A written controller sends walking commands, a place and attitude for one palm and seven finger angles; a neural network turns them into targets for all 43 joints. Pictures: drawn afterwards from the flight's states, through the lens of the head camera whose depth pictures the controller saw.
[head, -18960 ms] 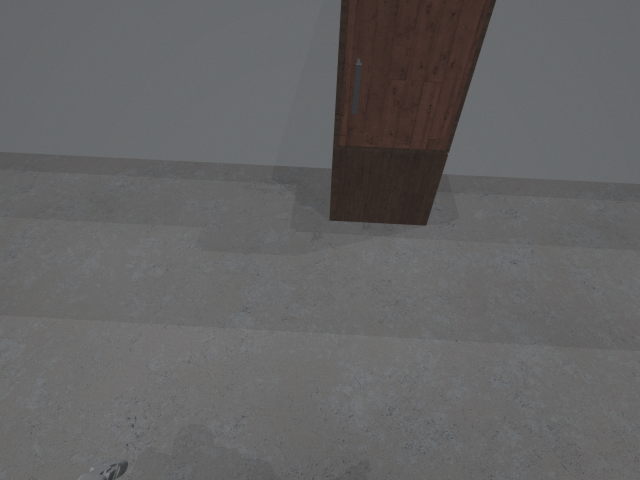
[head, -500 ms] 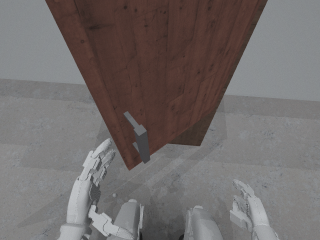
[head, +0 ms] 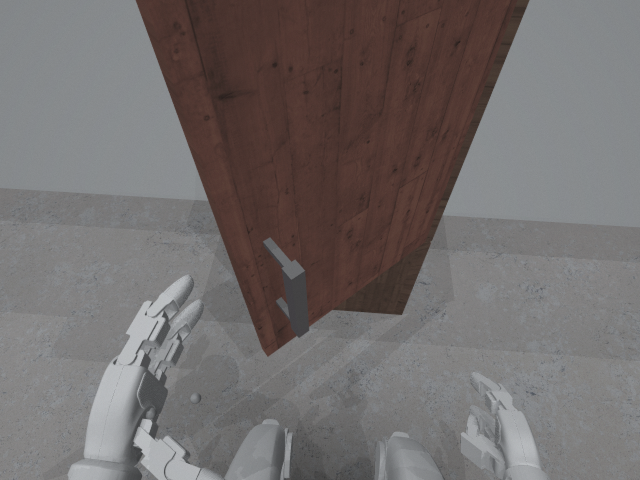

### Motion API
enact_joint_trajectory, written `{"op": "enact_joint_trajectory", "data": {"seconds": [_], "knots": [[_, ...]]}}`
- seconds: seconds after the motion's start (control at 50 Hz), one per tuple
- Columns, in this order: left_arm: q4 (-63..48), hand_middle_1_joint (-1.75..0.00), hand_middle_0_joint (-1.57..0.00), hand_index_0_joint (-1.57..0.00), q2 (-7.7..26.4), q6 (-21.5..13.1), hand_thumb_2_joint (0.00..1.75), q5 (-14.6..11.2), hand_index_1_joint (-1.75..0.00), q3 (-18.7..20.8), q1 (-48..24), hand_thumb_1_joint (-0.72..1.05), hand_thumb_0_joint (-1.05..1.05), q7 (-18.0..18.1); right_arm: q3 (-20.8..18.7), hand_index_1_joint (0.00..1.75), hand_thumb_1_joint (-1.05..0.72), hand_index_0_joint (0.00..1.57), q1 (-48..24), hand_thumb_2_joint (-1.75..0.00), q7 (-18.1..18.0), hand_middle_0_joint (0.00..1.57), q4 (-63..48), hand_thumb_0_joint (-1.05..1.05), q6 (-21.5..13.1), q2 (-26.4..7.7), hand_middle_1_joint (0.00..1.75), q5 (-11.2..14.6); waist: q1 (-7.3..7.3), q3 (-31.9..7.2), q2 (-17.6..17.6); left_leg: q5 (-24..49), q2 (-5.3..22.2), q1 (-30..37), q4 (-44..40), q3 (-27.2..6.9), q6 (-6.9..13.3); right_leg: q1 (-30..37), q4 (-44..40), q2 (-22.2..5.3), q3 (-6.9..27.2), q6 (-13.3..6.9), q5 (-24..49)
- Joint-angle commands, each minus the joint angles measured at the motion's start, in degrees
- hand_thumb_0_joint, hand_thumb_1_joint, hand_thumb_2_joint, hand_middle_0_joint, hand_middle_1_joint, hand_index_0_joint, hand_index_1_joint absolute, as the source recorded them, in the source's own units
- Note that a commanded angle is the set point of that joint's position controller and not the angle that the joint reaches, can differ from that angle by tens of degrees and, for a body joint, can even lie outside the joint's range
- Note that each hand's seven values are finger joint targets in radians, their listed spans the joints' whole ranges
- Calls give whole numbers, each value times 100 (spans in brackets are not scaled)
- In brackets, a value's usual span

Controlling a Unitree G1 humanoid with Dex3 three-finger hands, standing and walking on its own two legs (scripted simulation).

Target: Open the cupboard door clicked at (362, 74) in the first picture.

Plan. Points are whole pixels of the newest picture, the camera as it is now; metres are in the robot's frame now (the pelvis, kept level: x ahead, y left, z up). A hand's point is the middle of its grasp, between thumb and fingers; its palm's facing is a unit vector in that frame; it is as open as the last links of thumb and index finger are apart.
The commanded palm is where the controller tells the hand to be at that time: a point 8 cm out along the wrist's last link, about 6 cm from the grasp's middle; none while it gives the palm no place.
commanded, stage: draw the hand back to the body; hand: left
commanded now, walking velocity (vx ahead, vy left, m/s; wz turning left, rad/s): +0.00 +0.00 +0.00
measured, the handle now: (287, 292) +0.34 +0.07 +0.02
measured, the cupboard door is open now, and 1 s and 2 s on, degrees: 43 43 43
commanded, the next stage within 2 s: step back with the hand held close in 1.34 s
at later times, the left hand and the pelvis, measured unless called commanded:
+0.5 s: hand (79, 365) +0.20 +0.21 +0.16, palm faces +0.18 -0.92 -0.35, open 14.5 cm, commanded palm +0.17 +0.26 +0.20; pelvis +0.03 +0.01 +0.08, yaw +0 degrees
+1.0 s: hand out of the picture +0.24 +0.27 +0.30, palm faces +0.47 -0.78 -0.41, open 8.7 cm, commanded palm +0.19 +0.30 +0.30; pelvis +0.05 +0.01 +0.12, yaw +0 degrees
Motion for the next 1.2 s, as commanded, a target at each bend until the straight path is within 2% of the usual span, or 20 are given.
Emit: {"op": "enact_joint_trajectory", "data": {"seconds": [0.0, 0.08, 0.14, 0.24, 0.26, 0.28, 0.3, 0.32, 0.34, 0.4, 0.44, 0.52, 0.64, 0.76, 0.94, 0.98, 1.02, 1.1, 1.14, 1.18], "knots": [[-843, -30, -15, -15, 345, 86, 30, -102, -30, 359, 255, -50, 0, 3, -258, 30, -90, 20, -277, -90, -178, 20, -1079, 0, -315, -747, 30, 52, -242, -594, -653, 529, -304, 976, -1596, -45, 196, 1257, -2053, 279, 364, 111, 243], [-1010, -30, -15, -15, 604, -44, 30, -180, -30, 637, 136, -50, 0, -53, -188, 30, -90, 20, -185, -90, -253, 20, -1107, 0, -405, -775, 30, 43, -189, -393, -361, 453, -308, 1312, -1878, -21, 189, 1434, -2310, 277, 374, 70, 65], [-1447, -30, -15, -15, 731, -210, 30, -278, -30, 695, 36, -50, 0, -104, -134, 30, -90, 20, -112, -90, -265, 20, -1117, 0, -511, -761, 30, 51, -143, -502, 172, 724, -312, 1801, -2144, -37, 193, 1669, -2354, 310, 268, 32, 501], [-1372, -30, -16, -16, 872, -99, 37, -491, -30, 1048, 364, -32, 0, -235, -127, 30, -90, 20, -120, -90, -254, 20, -1006, 0, -602, -736, 30, 123, -81, -380, 335, 1173, -269, 2265, -2501, -34, 170, 2148, -2633, 347, 189, 34, 991], [-1423, -30, -16, -16, 1731, 604, 39, 326, -30, 1288, 774, -29, 0, 545, -135, 30, -90, 20, -88, -90, -440, 20, -1106, 0, -414, -718, 30, 91, 310, -672, 499, 1324, -153, 2481, -2937, 91, 144, 2558, -2905, 126, 546, -56, 1134], [-1695, -30, -16, -16, 1178, 967, 40, 429, -30, 967, 890, -26, 0, 876, -63, 30, -90, 20, -91, -90, -493, 20, -1219, 0, -350, -615, 30, 85, 123, -310, 464, 1357, -158, 2642, -3072, 82, 145, 2479, -3007, 134, 408, -24, 1178], [-1735, -30, -16, -16, 971, 1175, 42, 467, -30, 807, 874, -22, 0, 1016, -68, 30, -90, 20, -80, -90, -511, 20, -1181, 0, -330, -625, 30, 74, 36, -108, 318, 1373, -133, 2693, -3133, 45, 138, 2458, -3058, 128, 334, 5, 1245], [-1707, -30, -16, -16, 910, 1351, 43, 538, -30, 779, 839, -18, 0, 1132, -43, 30, -90, 20, -74, -90, -514, 20, -1116, 0, -310, -620, 30, 65, 57, -11, 420, 1531, -130, 2775, -3221, 21, 150, 2606, -3128, 143, 301, -15, 1387], [-1673, -30, -16, -16, 951, 1497, 45, 592, -30, 804, 951, -15, 0, 1238, -35, 30, -90, 20, -47, -90, -520, 20, -1053, 0, -283, -619, 30, 59, 21, 112, 361, 1665, -110, 2865, -3247, 60, 160, 2727, -3191, 141, 257, 10, 1525], [-1984, -30, -17, -17, 1262, 1686, 50, 699, -30, 1004, 651, -5, 0, 1473, 13, 30, -90, 20, -55, -90, -567, 20, -1003, 0, -324, -705, 30, 11, 22, -54, -14, 2013, -98, 3294, -3454, 54, 200, 3143, -3429, 137, 224, 42, 1897], [-1882, -30, -17, -17, 1395, 1783, 52, 721, -30, 1193, 530, 2, 0, 1600, 46, 30, -90, 20, -97, -90, -612, 20, -890, 0, -398, -709, 30, -7, 37, 40, -241, 2107, -97, 3466, -3618, 74, 217, 3413, -3615, 115, 235, 58, 2051], [-1942, -30, -17, -17, 1564, 1814, 58, 753, -30, 1420, 49, 17, 0, 1719, 113, 30, -90, 20, -202, -90, -624, 20, -702, 0, -566, -770, 30, -4, 91, 240, 70, 2106, -110, 3904, -3987, 51, 211, 3703, -3941, 86, 244, 43, 2012], [-1981, -30, -18, -18, 1560, 1783, 68, 735, -30, 1648, -166, 37, 0, 1700, 146, 30, -90, 20, -343, -90, -546, 20, -407, 0, -802, -762, 30, -16, 153, 535, 115, 2605, -91, 4444, -4417, 54, 181, 4156, -4297, 88, 228, 59, 2467], [-1927, -30, -19, -19, 1797, 1686, 76, 670, -30, 2218, -413, 58, 0, 1657, 126, 30, -90, 20, -488, -90, -476, 20, -162, 0, -915, -751, 30, -58, 252, 640, -102, 3107, -70, 4838, -4782, 118, 161, 4694, -4632, 108, 222, 71, 2988], [-1983, -30, -20, -20, 2067, 1464, 90, 582, -30, 2831, -1162, 90, 0, 1599, 83, 30, -90, 20, -731, -90, -391, 20, 135, 0, -989, -776, 30, -98, 299, 779, 268, 3342, -73, 5357, -5200, 227, 144, 5144, -5108, 122, 294, 68, 3297], [-1531, -30, -20, -20, 1683, 1495, 90, 561, -30, 2570, -867, 90, 0, 1525, 59, 30, -90, 20, -724, -90, -346, 20, 201, 0, -953, -773, 30, -109, 272, 996, -15, 3279, -58, 5367, -5276, 253, 154, 5100, -5203, 149, 261, 97, 3246], [-1296, -30, -20, -20, 1515, 1516, 90, 549, -30, 2425, -723, 90, 0, 1466, 0, 30, -90, 20, -768, -90, -325, 20, 231, 0, -908, -812, 30, -109, 274, 1058, -156, 3258, -48, 5417, -5337, 281, 177, 5145, -5301, 152, 262, 103, 3241], [-1642, -30, -20, -20, 1798, 1437, 90, 568, -30, 2615, -923, 90, 0, 1455, -35, 30, -90, 20, -856, -90, -312, 20, 214, 0, -864, -835, 30, -145, 323, 742, -187, 3269, -82, 5578, -5407, 316, 213, 5366, -5381, 147, 335, 122, 3348], [-1976, -30, -20, -20, 1983, 1379, 90, 599, -30, 2725, -1074, 90, 0, 1486, -22, 30, -90, 20, -917, -90, -334, 20, 211, 0, -902, -810, 30, -164, 358, 512, 204, 3356, -115, 5686, -5427, 323, 204, 5523, -5379, 118, 372, 96, 3442], [-2058, -30, -20, -20, 2012, 1355, 90, 609, -30, 2744, -1089, 90, 0, 1510, -8, 30, -90, 20, -934, -90, -356, 20, 250, 0, -951, -779, 30, -168, 348, 548, 291, 3280, -138, 5745, -5441, 346, 197, 5487, -5464, 121, 379, 96, 3390]]}}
